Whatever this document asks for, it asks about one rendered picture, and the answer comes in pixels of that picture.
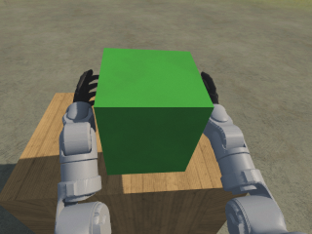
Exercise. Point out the robot left upper arm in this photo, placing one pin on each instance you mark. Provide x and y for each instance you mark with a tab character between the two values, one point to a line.
84	218

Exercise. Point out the robot left hand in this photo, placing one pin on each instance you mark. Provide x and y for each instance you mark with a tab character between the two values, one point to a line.
83	87

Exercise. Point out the robot right upper arm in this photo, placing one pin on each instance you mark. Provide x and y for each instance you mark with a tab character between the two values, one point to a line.
255	214

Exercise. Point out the robot right forearm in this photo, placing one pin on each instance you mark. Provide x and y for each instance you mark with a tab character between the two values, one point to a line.
238	173

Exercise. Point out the robot left forearm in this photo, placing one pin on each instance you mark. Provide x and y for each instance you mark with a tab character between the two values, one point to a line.
78	153

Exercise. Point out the carton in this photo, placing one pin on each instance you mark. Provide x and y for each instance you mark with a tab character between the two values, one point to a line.
151	108

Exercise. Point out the pedestal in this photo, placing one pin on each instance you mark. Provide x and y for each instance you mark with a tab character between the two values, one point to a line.
190	202

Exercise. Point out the robot right hand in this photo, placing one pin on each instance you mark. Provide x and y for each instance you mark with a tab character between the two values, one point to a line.
210	86

